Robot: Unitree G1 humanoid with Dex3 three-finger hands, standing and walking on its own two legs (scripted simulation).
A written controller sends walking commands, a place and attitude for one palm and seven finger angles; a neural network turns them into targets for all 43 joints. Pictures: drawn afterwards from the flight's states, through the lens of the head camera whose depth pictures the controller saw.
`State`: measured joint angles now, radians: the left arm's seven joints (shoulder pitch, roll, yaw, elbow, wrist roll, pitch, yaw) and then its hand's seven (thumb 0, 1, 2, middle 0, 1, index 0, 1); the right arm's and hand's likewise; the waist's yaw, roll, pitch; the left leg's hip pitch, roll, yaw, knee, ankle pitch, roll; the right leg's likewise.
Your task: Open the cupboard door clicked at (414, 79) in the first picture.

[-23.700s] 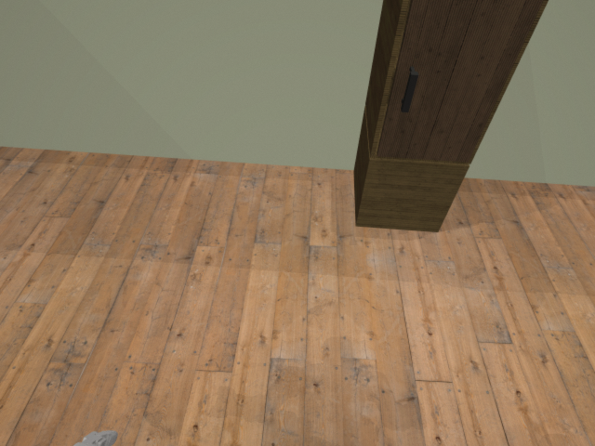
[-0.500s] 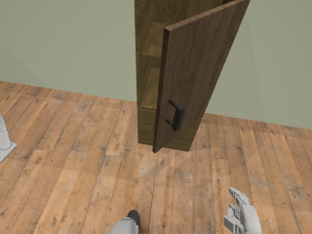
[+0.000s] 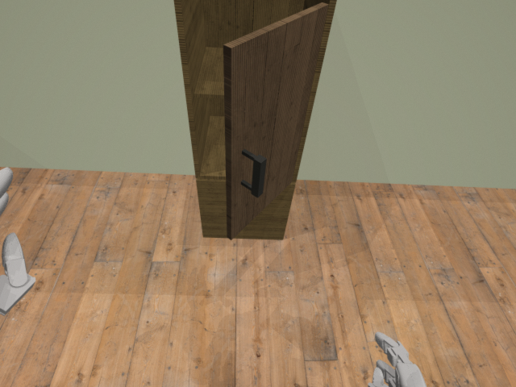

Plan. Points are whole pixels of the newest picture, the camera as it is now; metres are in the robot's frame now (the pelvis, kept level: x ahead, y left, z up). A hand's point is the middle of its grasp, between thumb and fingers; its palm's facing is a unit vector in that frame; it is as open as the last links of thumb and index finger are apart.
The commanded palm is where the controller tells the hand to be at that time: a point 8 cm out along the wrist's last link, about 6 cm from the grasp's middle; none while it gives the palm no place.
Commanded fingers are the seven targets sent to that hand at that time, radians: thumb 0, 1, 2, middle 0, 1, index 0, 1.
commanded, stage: stop stepping back and stand still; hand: left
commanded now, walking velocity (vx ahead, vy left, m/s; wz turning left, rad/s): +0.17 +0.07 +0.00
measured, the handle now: (252, 173) +0.61 +0.02 -0.07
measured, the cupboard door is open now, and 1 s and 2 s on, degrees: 51 51 51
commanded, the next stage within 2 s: let the arm hang, fingers relaxed in 0.58 s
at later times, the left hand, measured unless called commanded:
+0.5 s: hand (22, 266) +0.22 +0.27 +0.16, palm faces +0.36 -0.79 -0.49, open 7.4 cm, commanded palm +0.16 +0.31 +0.17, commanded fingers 0.00 0.90 0.90 -0.20 -0.30 -0.20 -0.30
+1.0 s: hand out of the picture +0.02 +0.21 -0.18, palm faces +0.01 -0.98 -0.17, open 7.0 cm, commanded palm none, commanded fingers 0.00 0.90 0.90 -0.20 -0.30 -0.20 -0.30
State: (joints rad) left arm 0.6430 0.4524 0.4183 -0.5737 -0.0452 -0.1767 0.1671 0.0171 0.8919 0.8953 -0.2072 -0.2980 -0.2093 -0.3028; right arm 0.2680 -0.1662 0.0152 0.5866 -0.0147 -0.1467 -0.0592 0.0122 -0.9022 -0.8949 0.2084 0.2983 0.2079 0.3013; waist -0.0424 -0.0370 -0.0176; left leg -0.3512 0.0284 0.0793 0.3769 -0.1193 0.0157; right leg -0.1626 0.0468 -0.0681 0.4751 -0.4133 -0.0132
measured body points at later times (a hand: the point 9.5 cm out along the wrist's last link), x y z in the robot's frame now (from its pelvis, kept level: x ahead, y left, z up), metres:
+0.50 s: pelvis +0.00 +0.02 -0.01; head +0.01 +0.02 +0.44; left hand +0.19 +0.31 +0.19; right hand +0.15 -0.22 -0.09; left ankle +0.04 +0.13 -0.74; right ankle -0.06 -0.08 -0.74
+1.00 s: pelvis -0.02 +0.03 -0.01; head +0.00 +0.05 +0.44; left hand +0.02 +0.26 -0.17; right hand +0.04 -0.22 -0.14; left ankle +0.04 +0.13 -0.74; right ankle -0.06 -0.08 -0.74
